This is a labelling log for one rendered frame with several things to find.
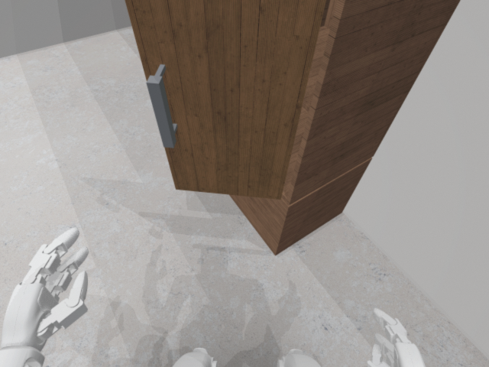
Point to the robot left thigh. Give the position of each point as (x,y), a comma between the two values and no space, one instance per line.
(196,359)

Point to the cupboard door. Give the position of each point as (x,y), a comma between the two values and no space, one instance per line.
(236,76)

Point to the handle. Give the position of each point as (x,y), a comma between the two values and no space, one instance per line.
(156,89)

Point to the robot left forearm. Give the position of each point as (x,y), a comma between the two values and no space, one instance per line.
(21,356)

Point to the robot left shin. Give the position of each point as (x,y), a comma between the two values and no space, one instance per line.
(200,350)

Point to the right robot hand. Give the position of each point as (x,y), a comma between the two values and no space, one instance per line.
(400,352)

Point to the left robot hand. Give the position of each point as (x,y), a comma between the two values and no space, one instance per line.
(24,323)

